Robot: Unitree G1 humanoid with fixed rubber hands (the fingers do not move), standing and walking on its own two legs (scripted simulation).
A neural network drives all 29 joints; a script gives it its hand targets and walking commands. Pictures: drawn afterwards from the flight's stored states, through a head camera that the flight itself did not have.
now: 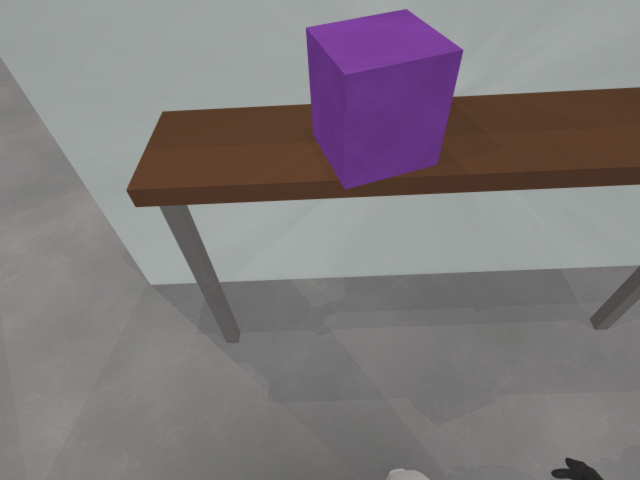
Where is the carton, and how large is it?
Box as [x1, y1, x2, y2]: [306, 9, 462, 188]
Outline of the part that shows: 406,9 306,27 313,135 344,188 352,187 437,164 462,49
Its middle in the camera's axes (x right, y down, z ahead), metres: +0.10 -0.26 +0.72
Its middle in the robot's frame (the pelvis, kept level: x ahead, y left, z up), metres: +0.73 -0.11 +0.09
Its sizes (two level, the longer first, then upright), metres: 0.194 0.189 0.220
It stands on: a table, 0.72 m high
